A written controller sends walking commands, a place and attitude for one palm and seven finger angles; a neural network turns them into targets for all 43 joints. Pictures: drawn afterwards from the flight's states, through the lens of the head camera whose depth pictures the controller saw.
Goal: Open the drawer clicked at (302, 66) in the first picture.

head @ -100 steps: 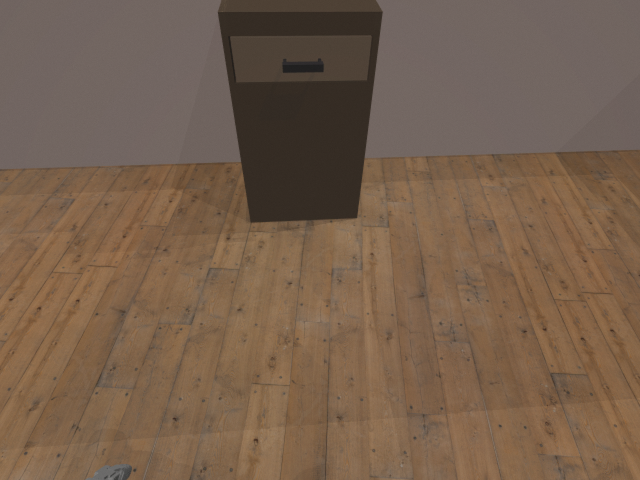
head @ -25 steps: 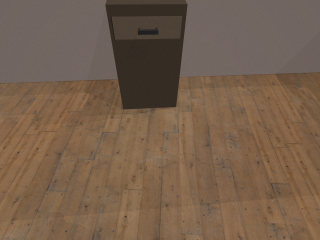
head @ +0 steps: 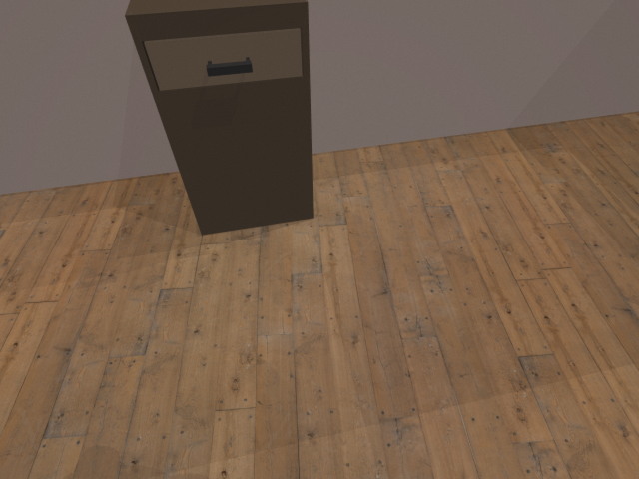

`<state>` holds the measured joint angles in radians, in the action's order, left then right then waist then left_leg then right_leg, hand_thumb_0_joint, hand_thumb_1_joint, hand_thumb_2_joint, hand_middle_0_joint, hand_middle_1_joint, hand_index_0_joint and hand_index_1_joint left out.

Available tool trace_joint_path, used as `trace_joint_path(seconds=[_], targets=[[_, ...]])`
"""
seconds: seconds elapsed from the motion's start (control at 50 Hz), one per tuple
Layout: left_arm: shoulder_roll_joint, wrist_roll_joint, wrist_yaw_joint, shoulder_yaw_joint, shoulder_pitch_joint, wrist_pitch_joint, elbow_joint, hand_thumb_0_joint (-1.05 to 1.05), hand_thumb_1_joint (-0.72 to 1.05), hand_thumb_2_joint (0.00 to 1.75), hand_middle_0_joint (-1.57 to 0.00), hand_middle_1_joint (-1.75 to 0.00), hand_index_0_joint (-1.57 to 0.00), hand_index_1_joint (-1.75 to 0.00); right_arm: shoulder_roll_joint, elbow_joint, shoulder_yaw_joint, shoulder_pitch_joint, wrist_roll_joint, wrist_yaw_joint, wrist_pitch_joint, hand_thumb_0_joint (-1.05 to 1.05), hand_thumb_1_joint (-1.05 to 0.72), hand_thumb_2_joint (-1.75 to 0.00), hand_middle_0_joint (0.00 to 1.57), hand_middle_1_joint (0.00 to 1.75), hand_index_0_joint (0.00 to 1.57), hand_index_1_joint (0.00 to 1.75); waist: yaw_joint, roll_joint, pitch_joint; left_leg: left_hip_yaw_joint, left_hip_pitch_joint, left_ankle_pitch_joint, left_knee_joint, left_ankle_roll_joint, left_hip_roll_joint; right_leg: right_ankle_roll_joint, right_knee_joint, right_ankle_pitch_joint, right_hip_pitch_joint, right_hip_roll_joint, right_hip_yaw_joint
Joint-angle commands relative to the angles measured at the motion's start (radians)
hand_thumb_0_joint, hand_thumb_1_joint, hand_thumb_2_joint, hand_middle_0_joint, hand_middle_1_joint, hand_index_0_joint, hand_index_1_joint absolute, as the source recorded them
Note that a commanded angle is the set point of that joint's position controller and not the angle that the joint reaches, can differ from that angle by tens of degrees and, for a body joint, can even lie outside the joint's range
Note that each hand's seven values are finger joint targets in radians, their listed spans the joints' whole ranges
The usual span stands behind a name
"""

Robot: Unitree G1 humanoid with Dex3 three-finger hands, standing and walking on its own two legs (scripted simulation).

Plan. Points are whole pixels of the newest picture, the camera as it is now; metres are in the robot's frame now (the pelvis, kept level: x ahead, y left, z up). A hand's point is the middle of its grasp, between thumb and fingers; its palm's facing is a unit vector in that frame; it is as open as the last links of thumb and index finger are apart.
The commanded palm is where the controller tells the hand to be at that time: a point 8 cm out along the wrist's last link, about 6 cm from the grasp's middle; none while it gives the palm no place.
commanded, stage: walk to a spot facing it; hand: left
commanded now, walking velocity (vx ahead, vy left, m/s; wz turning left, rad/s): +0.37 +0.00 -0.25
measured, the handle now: (229, 65) +1.17 +0.38 -0.03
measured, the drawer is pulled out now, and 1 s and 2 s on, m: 0.00 0.00 0.00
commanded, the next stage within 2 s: turn to face it in 0.94 s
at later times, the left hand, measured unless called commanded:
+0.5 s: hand (182, 428) +0.22 +0.25 -0.18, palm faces -0.10 -0.98 -0.14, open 7.4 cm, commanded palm none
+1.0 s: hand (284, 258) +0.56 +0.13 -0.17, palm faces -0.46 -0.88 -0.13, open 7.4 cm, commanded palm none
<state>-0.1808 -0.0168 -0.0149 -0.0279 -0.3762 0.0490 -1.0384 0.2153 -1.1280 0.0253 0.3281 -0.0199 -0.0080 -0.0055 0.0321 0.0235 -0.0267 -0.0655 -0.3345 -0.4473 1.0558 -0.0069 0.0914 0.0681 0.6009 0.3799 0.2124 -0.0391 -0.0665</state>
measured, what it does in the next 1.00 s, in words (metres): walks ahead, turning right: left foot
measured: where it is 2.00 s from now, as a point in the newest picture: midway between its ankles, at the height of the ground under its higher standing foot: (339, 406)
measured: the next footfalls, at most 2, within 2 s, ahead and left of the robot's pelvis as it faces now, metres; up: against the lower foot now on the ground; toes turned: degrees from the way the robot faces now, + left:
left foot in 0.36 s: +0.33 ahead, +0.12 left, +0.00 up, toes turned +1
right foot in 1.02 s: +0.47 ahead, -0.10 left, +0.00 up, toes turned -35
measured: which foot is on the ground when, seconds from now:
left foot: up 0.00-0.34, down 0.36-1.00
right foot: down 0.00-0.36, up 0.38-1.00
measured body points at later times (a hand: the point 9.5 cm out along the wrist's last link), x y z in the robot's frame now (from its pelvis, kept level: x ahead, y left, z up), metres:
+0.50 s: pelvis +0.22 +0.07 +0.00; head +0.23 +0.10 +0.45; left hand +0.22 +0.30 -0.17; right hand +0.27 -0.17 -0.13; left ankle +0.29 +0.12 -0.73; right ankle +0.10 -0.05 -0.62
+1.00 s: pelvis +0.40 +0.03 +0.00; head +0.44 +0.02 +0.44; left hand +0.59 +0.18 -0.16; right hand +0.22 -0.10 -0.15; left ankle +0.30 +0.12 -0.72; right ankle +0.44 -0.09 -0.71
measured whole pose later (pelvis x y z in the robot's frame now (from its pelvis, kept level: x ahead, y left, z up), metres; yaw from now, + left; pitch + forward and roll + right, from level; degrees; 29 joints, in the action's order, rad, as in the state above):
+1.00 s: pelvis +0.40 +0.03 +0.00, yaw -26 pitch +0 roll -2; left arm -0.16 -0.03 -0.03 -0.06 -0.13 -0.03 -0.95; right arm 0.09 -1.10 0.03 0.46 -0.02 0.02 0.04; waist -0.05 0.01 -0.10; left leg -0.46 0.01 -0.50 0.55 0.01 0.12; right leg 0.04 0.69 0.21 0.47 0.01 -0.18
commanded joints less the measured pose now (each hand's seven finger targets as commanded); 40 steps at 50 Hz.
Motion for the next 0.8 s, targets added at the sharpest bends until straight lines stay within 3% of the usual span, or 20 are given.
trace_joint_path(seconds=[0.0,0.02,0.04,0.08,0.16,0.22,0.26,0.28,0.3,0.32,0.34,0.36,0.38,0.4,0.42,0.46,0.52,0.62,0.7,0.78], targets=[[-0.143,-0.005,0.030,-0.032,-0.130,0.020,-0.002,0.00,0.90,0.90,-0.20,-0.30,-0.20,-0.30,0.064,0.145,0.029,-0.166,-0.006,-0.001,0.058,0.00,-0.90,-0.90,0.20,0.30,0.20,0.30,0.006,-0.055,-0.087,0.030,-0.356,0.126,0.110,-0.016,0.045,0.142,-0.371,-0.310,-0.141,0.315,0.416],[-0.137,-0.005,0.030,-0.030,-0.135,0.025,-0.007,0.00,0.90,0.90,-0.20,-0.30,-0.20,-0.30,0.052,0.139,0.028,-0.150,-0.006,-0.003,0.051,0.00,-0.90,-0.90,0.20,0.30,0.20,0.30,-0.007,-0.050,-0.077,0.017,-0.350,0.159,0.094,-0.025,0.038,0.131,-0.373,-0.368,-0.142,0.289,0.367],[-0.133,-0.004,0.030,-0.028,-0.133,0.028,-0.011,0.00,0.90,0.90,-0.20,-0.30,-0.20,-0.30,0.042,0.142,0.031,-0.140,-0.003,-0.005,0.044,0.00,-0.90,-0.90,0.20,0.30,0.20,0.30,-0.018,-0.083,-0.081,0.010,-0.348,0.185,0.072,-0.032,0.040,0.123,-0.382,-0.388,-0.128,0.274,0.322],[-0.124,-0.006,0.034,-0.026,-0.138,0.035,-0.027,0.00,0.90,0.90,-0.20,-0.30,-0.20,-0.30,0.030,0.149,0.034,-0.151,0.000,-0.012,0.041,0.00,-0.90,-0.90,0.20,0.30,0.20,0.30,-0.025,-0.103,-0.082,-0.003,-0.356,0.235,0.020,-0.039,0.037,0.116,-0.393,-0.422,-0.139,0.250,0.280],[-0.098,-0.006,0.044,-0.021,-0.182,0.039,-0.055,0.00,0.90,0.90,-0.20,-0.30,-0.20,-0.30,0.012,0.197,0.028,-0.249,0.004,-0.020,0.049,0.00,-0.90,-0.90,0.20,0.30,0.20,0.30,0.000,-0.128,-0.107,-0.034,-0.371,0.289,-0.141,-0.029,0.023,0.104,-0.392,-0.553,-0.190,0.226,0.240],[-0.101,-0.008,0.048,-0.024,-0.173,0.034,-0.062,0.00,0.90,0.90,-0.20,-0.30,-0.20,-0.30,-0.004,0.220,0.023,-0.301,0.009,-0.026,0.060,0.00,-0.90,-0.90,0.20,0.30,0.20,0.30,0.010,-0.154,-0.126,-0.058,-0.255,0.297,-0.304,-0.007,-0.001,0.082,-0.383,-0.612,-0.164,0.217,0.214],[-0.119,-0.009,0.050,-0.032,-0.147,0.034,-0.061,0.00,0.90,0.90,-0.20,-0.30,-0.20,-0.30,0.010,0.209,0.029,-0.248,0.010,-0.018,0.069,0.00,-0.90,-0.90,0.20,0.30,0.20,0.30,-0.022,-0.158,-0.096,-0.066,-0.099,0.271,-0.377,0.019,-0.035,0.078,-0.303,-0.752,-0.144,0.227,0.210],[-0.127,-0.009,0.049,-0.036,-0.127,0.034,-0.061,0.00,0.90,0.90,-0.20,-0.30,-0.20,-0.30,0.027,0.179,0.037,-0.146,0.006,-0.009,0.073,0.00,-0.90,-0.90,0.20,0.30,0.20,0.30,-0.068,-0.143,-0.045,-0.079,0.021,0.279,-0.426,0.030,-0.063,0.067,-0.199,-0.823,-0.139,0.210,0.187],[-0.127,-0.005,0.049,-0.040,-0.115,0.034,-0.054,0.00,0.90,0.90,-0.20,-0.30,-0.20,-0.30,0.055,0.132,0.045,0.004,-0.001,0.001,0.077,0.00,-0.90,-0.90,0.20,0.30,0.20,0.30,-0.130,-0.121,0.022,-0.055,0.203,0.321,-0.483,0.042,-0.066,0.045,-0.028,-0.807,-0.081,0.180,0.167],[-0.101,0.003,0.042,-0.042,-0.132,0.034,-0.044,0.00,0.90,0.90,-0.20,-0.30,-0.20,-0.30,0.132,0.092,0.064,0.157,-0.009,0.013,0.079,0.00,-0.90,-0.90,0.20,0.30,0.20,0.30,-0.181,-0.008,0.144,0.069,0.437,0.318,-0.504,0.069,0.041,0.021,0.196,-0.591,0.039,0.122,0.137],[-0.038,0.017,0.029,-0.038,-0.215,0.026,-0.036,0.00,0.90,0.90,-0.20,-0.30,-0.20,-0.30,0.243,0.074,0.088,0.246,-0.022,0.019,0.082,0.00,-0.90,-0.90,0.20,0.30,0.20,0.30,-0.159,0.279,0.264,0.491,0.624,0.278,-0.649,0.160,0.346,-0.021,0.564,0.082,0.263,-0.031,0.040],[-0.044,0.009,0.032,-0.035,-0.170,0.029,-0.013,0.00,0.90,0.90,-0.20,-0.30,-0.20,-0.30,0.233,0.080,0.080,0.210,-0.004,0.021,0.072,0.00,-0.90,-0.90,0.20,0.30,0.20,0.30,-0.134,0.245,0.231,0.628,0.524,0.146,-0.796,0.188,0.410,-0.004,0.735,0.164,0.325,-0.007,0.127],[-0.057,0.006,0.032,-0.034,-0.125,0.021,-0.006,0.00,0.90,0.90,-0.20,-0.30,-0.20,-0.30,0.182,0.107,0.073,0.102,0.000,0.024,0.068,0.00,-0.90,-0.90,0.20,0.30,0.20,0.30,-0.101,0.185,0.131,0.570,0.367,-0.027,-0.852,0.176,0.390,-0.005,0.808,0.084,0.351,0.056,0.143],[-0.049,-0.001,0.023,-0.036,-0.048,0.016,-0.001,0.00,0.90,0.90,-0.20,-0.30,-0.20,-0.30,0.110,0.122,0.058,0.026,0.002,0.024,0.075,0.00,-0.90,-0.90,0.20,0.30,0.20,0.30,-0.088,0.098,0.003,0.464,0.225,-0.030,-0.869,0.162,0.355,-0.012,0.809,-0.006,0.390,0.100,0.123],[-0.036,-0.011,0.012,-0.041,-0.023,0.006,0.001,0.00,0.90,0.90,-0.20,-0.30,-0.20,-0.30,0.055,0.126,0.040,-0.009,-0.002,0.024,0.085,0.00,-0.90,-0.90,0.20,0.30,0.20,0.30,-0.055,0.048,-0.061,0.349,0.125,0.036,-0.875,0.133,0.310,-0.018,0.776,-0.065,0.371,0.129,0.123],[0.001,-0.019,0.004,-0.041,-0.055,-0.024,-0.003,0.00,0.90,0.90,-0.20,-0.30,-0.20,-0.30,0.011,0.114,0.030,-0.012,-0.003,0.028,0.102,0.00,-0.90,-0.90,0.20,0.30,0.20,0.30,-0.012,0.049,-0.072,0.163,0.035,0.171,-0.873,0.091,0.251,-0.033,0.721,-0.115,0.313,0.141,0.107],[0.012,-0.024,-0.002,-0.054,-0.058,-0.055,0.014,0.00,0.90,0.90,-0.20,-0.30,-0.20,-0.30,-0.003,0.121,0.041,-0.008,0.001,0.032,0.114,0.00,-0.90,-0.90,0.20,0.30,0.20,0.30,0.013,0.049,-0.051,0.020,0.034,0.244,-0.892,0.088,0.228,-0.058,0.691,-0.202,0.357,0.153,0.094],[-0.020,-0.022,-0.017,-0.067,0.053,-0.074,0.071,0.00,0.90,0.90,-0.20,-0.30,-0.20,-0.30,0.032,0.112,0.036,0.047,0.012,0.037,0.118,0.00,-0.90,-0.90,0.20,0.30,0.20,0.30,0.000,0.057,-0.078,-0.064,0.161,0.364,-0.898,0.044,0.219,-0.089,0.638,-0.323,0.527,0.165,0.081],[-0.025,-0.020,-0.021,-0.066,0.160,-0.077,0.112,0.00,0.90,0.90,-0.20,-0.30,-0.20,-0.30,0.040,0.092,0.033,0.121,0.011,0.042,0.114,0.00,-0.90,-0.90,0.20,0.30,0.20,0.30,-0.030,0.043,-0.096,-0.100,0.284,0.517,-0.870,0.042,0.232,-0.099,0.528,-0.326,0.599,0.165,0.042],[-0.018,-0.013,-0.021,-0.054,0.255,-0.074,0.144,0.00,0.90,0.90,-0.20,-0.30,-0.20,-0.30,0.044,0.073,0.028,0.174,0.004,0.044,0.097,0.00,-0.90,-0.90,0.20,0.30,0.20,0.30,-0.062,0.065,-0.123,-0.176,0.336,0.781,-0.809,0.074,0.236,-0.093,0.348,-0.281,0.543,0.140,-0.042]])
